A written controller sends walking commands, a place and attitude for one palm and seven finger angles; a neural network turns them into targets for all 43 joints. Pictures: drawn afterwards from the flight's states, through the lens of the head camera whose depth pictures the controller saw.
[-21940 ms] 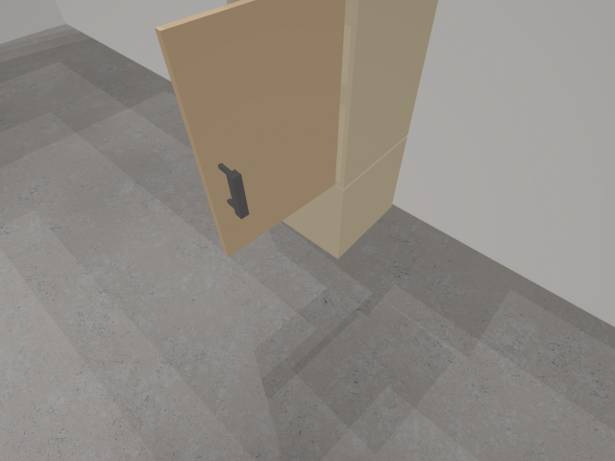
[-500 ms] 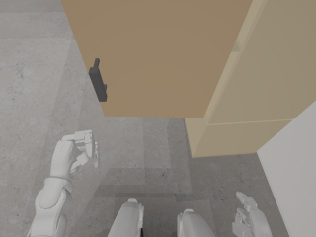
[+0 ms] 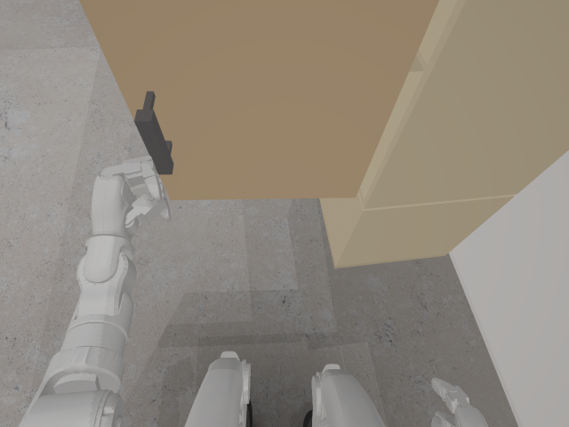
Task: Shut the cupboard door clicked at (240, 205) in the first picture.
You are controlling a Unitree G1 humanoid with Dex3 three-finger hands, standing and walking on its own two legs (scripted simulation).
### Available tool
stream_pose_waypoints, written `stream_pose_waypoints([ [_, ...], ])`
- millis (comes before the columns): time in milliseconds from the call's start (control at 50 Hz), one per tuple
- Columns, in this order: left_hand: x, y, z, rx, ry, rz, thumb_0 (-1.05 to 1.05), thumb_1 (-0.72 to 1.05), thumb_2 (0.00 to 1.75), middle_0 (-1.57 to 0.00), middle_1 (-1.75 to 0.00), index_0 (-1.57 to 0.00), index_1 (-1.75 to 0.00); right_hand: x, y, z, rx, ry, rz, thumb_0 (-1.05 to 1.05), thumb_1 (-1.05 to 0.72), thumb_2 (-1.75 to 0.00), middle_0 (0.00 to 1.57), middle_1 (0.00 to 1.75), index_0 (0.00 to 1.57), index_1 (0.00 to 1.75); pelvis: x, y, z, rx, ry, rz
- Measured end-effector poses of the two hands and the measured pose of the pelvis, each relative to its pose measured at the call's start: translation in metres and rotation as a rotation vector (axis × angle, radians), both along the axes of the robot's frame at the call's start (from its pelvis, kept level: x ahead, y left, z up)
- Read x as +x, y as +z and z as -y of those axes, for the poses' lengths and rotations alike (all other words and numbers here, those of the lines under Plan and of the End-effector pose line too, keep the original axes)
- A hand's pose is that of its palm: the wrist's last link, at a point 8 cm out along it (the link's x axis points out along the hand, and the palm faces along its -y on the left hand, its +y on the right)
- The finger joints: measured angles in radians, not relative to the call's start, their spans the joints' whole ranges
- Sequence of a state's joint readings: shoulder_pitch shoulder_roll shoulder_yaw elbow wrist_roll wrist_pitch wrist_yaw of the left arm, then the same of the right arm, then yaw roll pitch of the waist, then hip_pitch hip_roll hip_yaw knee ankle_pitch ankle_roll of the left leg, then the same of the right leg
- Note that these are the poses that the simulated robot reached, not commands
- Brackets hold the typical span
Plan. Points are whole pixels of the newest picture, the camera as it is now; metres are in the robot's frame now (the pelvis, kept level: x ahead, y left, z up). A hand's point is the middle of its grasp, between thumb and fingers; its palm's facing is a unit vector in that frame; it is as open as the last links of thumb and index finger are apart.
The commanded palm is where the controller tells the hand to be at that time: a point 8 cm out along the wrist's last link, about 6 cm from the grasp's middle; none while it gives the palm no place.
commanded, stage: bring the fist close to the handle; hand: left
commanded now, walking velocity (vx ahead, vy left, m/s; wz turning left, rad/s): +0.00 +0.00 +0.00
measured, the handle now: (158, 134) +0.54 +0.21 +0.03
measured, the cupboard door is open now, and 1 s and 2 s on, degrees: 85 83 69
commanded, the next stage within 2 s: push the door shut along its arc in 0.52 s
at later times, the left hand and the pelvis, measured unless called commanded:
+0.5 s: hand (166, 190) +0.43 +0.18 +0.03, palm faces +0.09 -1.00 -0.02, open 3.1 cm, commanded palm +0.41 +0.23 +0.03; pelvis +0.00 +0.00 +0.00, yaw -1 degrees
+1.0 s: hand (174, 162) +0.48 +0.17 +0.04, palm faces -0.03 -1.00 -0.04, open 3.1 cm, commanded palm +0.47 +0.21 +0.03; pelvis +0.00 +0.00 -0.01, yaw -1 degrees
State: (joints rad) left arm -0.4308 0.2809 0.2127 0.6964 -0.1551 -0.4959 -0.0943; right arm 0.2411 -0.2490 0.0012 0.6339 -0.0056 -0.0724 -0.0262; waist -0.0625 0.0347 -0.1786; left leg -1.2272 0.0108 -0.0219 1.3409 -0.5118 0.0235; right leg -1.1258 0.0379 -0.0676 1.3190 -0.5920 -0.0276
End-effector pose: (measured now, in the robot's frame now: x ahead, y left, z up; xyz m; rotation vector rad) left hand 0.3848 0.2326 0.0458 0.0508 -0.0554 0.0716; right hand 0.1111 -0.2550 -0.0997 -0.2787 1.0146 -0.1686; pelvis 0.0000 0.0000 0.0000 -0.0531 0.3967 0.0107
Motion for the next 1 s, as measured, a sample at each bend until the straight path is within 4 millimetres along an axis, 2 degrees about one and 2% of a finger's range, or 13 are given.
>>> stream_pose_waypoints([
  [140, 0.026, -0.012, 0.013, -0.034, -0.032, -0.074, 0.02, 0.9, 0.9, -1.3, -1.5, -1.3, -1.5, -0.024, -0.007, 0.003, 0.004, -0.044, -0.077, 0.01, -0.91, -0.89, 0.21, 0.3, 0.2, 0.3, 0.0, -0.001, 0.0, 0.002, -0.005, -0.019],
  [240, 0.041, -0.009, 0.015, -0.038, 0.001, -0.024, 0.02, 0.9, 0.9, -1.3, -1.5, -1.3, -1.5, -0.043, -0.011, 0.008, 0.0, -0.075, -0.129, 0.01, -0.91, -0.89, 0.21, 0.3, 0.2, 0.3, -0.001, -0.004, 0.002, 0.006, -0.018, -0.035],
  [380, 0.035, -0.01, 0.004, 0.0, 0.004, -0.054, 0.02, 0.9, 0.9, -1.3, -1.5, -1.3, -1.5, -0.06, -0.012, 0.009, 0.025, -0.111, -0.188, 0.01, -0.91, -0.89, 0.2, 0.3, 0.2, 0.3, 0.002, -0.002, 0.003, 0.013, -0.027, -0.03],
  [520, 0.023, -0.013, 0.0, -0.033, 0.014, -0.045, 0.02, 0.9, 0.9, -1.3, -1.5, -1.3, -1.5, -0.055, -0.008, 0.009, 0.01, -0.092, -0.19, 0.01, -0.91, -0.89, 0.21, 0.3, 0.2, 0.3, 0.001, 0.001, 0.004, 0.009, -0.015, -0.022],
  [620, 0.029, -0.009, 0.003, -0.028, -0.008, -0.006, 0.02, 0.9, 0.9, -1.3, -1.5, -1.3, -1.5, -0.042, -0.006, 0.012, -0.013, -0.077, -0.157, 0.01, -0.91, -0.89, 0.21, 0.3, 0.2, 0.3, -0.001, -0.002, 0.004, 0.002, -0.011, -0.025],
  [760, 0.037, -0.015, 0.001, -0.019, -0.035, -0.057, 0.02, 0.9, 0.9, -1.3, -1.5, -1.3, -1.5, -0.031, -0.004, 0.011, -0.018, -0.071, -0.122, 0.01, -0.91, -0.89, 0.2, 0.3, 0.2, 0.3, -0.002, -0.003, 0.001, -0.003, -0.011, -0.025],
  [880, 0.054, -0.004, 0.002, -0.009, -0.069, -0.01, 0.02, 0.9, 0.9, -1.3, -1.5, -1.3, -1.5, -0.037, -0.008, 0.008, -0.022, -0.069, -0.142, 0.01, -0.91, -0.89, 0.21, 0.3, 0.2, 0.3, -0.003, -0.006, -0.001, -0.01, -0.006, -0.037],
  [1000, 0.073, -0.002, 0.004, -0.005, -0.103, -0.038, 0.02, 0.9, 0.9, -1.32, -1.5, -1.3, -1.5, -0.056, -0.014, 0.006, -0.015, -0.089, -0.195, 0.0, -0.91, -0.89, 0.21, 0.3, 0.2, 0.3, -0.005, -0.01, -0.002, -0.014, -0.007, -0.052],
])
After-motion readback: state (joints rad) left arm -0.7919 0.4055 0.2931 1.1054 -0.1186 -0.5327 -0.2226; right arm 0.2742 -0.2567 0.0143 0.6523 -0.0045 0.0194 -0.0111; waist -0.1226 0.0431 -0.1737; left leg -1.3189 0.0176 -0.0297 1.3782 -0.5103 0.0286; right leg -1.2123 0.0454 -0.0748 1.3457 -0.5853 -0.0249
